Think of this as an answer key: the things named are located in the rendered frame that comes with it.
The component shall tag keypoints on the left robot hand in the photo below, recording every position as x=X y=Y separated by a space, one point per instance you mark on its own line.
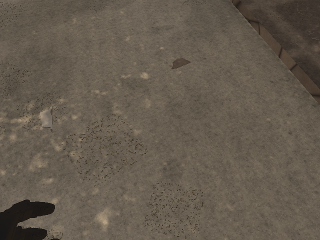
x=20 y=212

